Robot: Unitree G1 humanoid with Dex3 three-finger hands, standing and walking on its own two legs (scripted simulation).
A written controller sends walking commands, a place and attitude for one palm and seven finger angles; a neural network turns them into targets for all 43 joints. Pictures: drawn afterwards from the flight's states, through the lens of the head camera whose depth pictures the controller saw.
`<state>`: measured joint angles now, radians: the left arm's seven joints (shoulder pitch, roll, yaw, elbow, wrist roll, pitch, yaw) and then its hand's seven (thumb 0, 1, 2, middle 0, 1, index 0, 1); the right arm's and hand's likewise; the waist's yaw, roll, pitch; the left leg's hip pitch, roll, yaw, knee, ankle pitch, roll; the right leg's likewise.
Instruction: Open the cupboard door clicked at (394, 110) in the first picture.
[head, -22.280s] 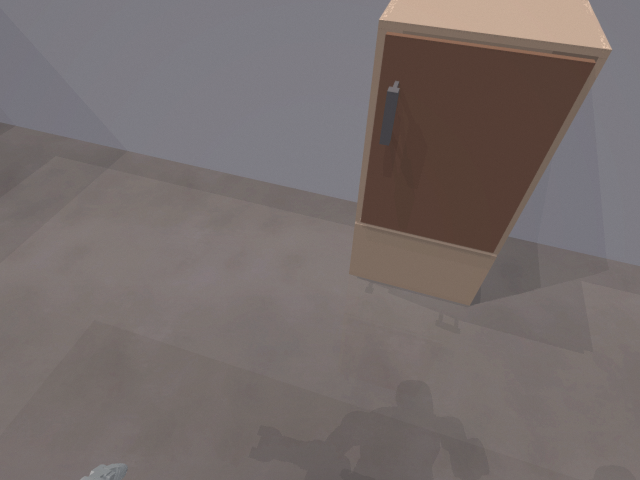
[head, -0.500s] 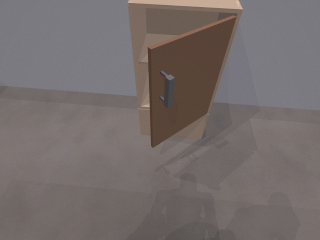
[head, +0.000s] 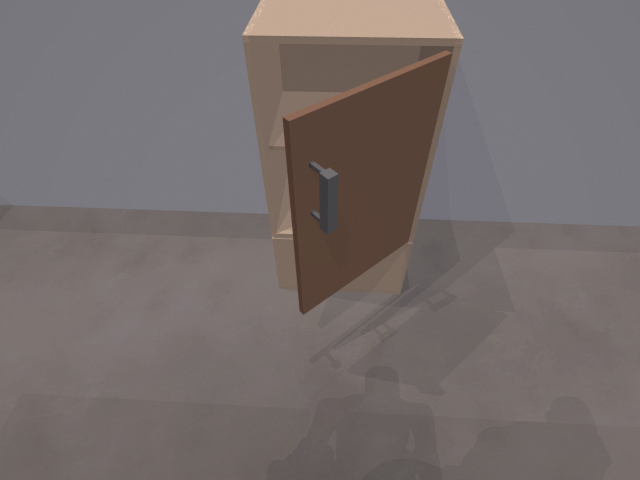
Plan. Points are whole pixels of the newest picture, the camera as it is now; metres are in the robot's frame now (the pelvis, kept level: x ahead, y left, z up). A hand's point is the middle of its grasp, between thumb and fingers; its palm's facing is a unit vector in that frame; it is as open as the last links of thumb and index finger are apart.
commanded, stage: let the arm hang, fingers relaxed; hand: left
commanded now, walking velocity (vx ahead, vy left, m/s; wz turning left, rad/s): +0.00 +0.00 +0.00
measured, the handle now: (321, 197) +0.62 +0.03 -0.02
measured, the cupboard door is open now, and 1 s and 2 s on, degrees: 43 43 43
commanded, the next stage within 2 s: look to check the result in 0.06 s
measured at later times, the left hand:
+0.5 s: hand out of the picture +0.01 +0.15 -0.17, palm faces +0.04 -0.98 -0.20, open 7.4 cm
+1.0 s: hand out of the picture +0.03 +0.16 -0.18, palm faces +0.00 -0.98 -0.20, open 7.4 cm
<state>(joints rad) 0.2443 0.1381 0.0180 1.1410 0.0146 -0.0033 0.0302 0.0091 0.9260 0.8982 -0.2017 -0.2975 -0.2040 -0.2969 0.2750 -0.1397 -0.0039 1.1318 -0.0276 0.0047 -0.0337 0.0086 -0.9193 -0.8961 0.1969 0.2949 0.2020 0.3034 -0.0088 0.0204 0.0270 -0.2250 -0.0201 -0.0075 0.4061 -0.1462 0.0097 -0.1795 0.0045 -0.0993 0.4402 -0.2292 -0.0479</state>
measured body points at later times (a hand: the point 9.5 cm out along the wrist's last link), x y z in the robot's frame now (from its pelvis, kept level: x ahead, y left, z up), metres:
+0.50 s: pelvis +0.01 -0.02 +0.00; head +0.03 -0.03 +0.45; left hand +0.01 +0.21 -0.16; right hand +0.00 -0.22 -0.17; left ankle +0.05 +0.11 -0.74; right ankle +0.01 -0.09 -0.74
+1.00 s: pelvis +0.02 -0.02 -0.01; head +0.04 -0.03 +0.44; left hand +0.03 +0.21 -0.16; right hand +0.01 -0.24 -0.17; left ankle +0.05 +0.11 -0.74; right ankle +0.01 -0.09 -0.74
